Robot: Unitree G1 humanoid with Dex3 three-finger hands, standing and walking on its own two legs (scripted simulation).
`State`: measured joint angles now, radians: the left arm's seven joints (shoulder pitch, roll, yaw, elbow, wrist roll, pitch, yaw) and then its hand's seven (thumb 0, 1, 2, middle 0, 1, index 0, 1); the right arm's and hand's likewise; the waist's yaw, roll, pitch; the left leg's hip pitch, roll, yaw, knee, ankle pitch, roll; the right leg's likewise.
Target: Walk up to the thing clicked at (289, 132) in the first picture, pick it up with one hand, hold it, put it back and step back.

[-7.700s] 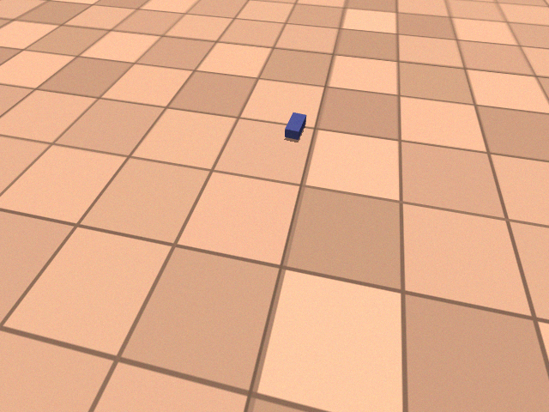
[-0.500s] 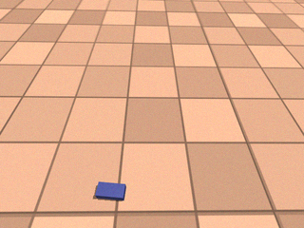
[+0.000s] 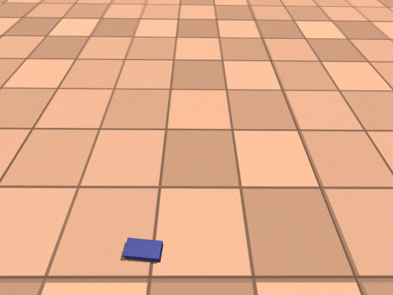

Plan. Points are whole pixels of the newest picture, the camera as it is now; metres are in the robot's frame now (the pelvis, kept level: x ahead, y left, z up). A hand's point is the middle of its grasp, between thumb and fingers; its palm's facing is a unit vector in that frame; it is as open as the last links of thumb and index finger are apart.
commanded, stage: stand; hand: left
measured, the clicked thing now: (143, 249) +0.44 +0.27 -0.76
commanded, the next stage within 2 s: none
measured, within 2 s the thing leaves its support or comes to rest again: neither
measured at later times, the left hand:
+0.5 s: hand out of the picture +0.05 +0.23 -0.16, palm faces -0.01 -0.94 -0.34, open 7.4 cm
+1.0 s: hand out of the picture +0.06 +0.22 -0.16, palm faces -0.02 -0.94 -0.34, open 7.4 cm
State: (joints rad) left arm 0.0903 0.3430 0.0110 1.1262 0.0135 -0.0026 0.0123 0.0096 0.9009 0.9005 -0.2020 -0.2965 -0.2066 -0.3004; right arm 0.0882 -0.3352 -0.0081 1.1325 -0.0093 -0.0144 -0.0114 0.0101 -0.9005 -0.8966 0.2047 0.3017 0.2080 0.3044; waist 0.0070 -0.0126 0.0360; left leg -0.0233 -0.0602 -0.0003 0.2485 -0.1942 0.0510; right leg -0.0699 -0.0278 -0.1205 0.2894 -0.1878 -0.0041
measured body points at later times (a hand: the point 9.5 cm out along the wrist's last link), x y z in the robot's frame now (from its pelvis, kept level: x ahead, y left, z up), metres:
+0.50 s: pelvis -0.01 -0.02 +0.00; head -0.01 -0.01 +0.45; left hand +0.05 +0.28 -0.14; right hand +0.06 -0.32 -0.13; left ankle -0.04 +0.08 -0.75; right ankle -0.02 -0.11 -0.75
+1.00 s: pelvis -0.02 -0.03 +0.00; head -0.02 -0.03 +0.45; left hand +0.06 +0.27 -0.13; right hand +0.05 -0.33 -0.13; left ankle -0.04 +0.08 -0.75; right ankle -0.02 -0.11 -0.75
